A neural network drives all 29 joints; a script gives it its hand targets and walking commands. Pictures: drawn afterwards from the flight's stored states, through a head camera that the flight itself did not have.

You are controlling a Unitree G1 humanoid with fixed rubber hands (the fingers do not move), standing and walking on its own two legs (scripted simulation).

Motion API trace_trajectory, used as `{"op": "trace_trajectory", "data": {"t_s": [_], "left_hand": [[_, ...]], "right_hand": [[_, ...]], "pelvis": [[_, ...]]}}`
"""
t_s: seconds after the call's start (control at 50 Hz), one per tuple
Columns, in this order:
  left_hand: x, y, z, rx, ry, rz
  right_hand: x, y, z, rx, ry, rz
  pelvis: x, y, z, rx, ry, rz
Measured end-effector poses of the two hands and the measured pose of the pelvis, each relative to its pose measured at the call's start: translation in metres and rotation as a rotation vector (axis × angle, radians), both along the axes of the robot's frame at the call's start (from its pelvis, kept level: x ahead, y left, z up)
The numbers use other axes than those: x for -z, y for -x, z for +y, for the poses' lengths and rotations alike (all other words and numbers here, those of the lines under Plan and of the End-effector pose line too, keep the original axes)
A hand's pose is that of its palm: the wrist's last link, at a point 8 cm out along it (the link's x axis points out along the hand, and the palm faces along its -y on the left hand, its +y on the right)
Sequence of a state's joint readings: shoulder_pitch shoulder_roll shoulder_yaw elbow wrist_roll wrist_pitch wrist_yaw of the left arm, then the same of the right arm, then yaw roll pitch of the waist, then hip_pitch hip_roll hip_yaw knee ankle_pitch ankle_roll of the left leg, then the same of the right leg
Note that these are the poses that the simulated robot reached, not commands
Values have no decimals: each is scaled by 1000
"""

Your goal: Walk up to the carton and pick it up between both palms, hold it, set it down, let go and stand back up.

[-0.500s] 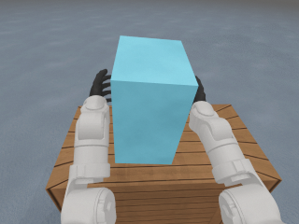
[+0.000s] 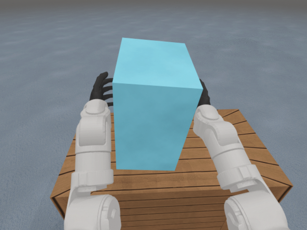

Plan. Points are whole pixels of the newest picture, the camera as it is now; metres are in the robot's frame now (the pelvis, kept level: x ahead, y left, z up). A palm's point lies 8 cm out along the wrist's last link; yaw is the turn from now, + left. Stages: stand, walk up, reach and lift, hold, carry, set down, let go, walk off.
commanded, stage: hold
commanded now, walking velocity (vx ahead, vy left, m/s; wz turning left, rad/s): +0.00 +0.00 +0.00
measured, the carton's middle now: (149, 107) +0.38 +0.00 +0.19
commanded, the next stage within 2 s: none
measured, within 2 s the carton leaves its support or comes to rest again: neither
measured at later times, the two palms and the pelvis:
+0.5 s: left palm (101, 104) +0.37 +0.12 +0.22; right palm (202, 106) +0.36 -0.13 +0.20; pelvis +0.00 +0.00 +0.00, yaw +0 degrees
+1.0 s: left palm (100, 104) +0.36 +0.12 +0.22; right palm (202, 107) +0.35 -0.13 +0.21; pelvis +0.00 +0.00 +0.00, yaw +0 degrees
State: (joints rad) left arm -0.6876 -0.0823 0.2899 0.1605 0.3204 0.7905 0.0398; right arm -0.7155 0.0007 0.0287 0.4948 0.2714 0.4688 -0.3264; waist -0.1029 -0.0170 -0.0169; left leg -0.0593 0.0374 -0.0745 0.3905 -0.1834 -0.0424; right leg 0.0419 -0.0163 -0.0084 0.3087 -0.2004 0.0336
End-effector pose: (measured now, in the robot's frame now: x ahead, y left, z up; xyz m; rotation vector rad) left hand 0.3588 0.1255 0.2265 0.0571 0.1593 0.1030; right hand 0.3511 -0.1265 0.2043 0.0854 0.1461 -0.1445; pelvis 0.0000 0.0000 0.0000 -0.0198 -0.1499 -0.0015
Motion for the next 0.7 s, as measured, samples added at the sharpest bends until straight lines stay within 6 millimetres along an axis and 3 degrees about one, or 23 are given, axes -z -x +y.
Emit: {"op": "trace_trajectory", "data": {"t_s": [0.3, 0.7], "left_hand": [[9, -12, -6, 25, 5, 28], [3, -5, 0, 4, 10, -16]], "right_hand": [[6, -5, -6, 24, 10, 27], [-3, -5, -1, 6, 6, -18]], "pelvis": [[-1, 5, -1, 11, 1, 39], [0, -8, 1, 2, 4, 16]]}}
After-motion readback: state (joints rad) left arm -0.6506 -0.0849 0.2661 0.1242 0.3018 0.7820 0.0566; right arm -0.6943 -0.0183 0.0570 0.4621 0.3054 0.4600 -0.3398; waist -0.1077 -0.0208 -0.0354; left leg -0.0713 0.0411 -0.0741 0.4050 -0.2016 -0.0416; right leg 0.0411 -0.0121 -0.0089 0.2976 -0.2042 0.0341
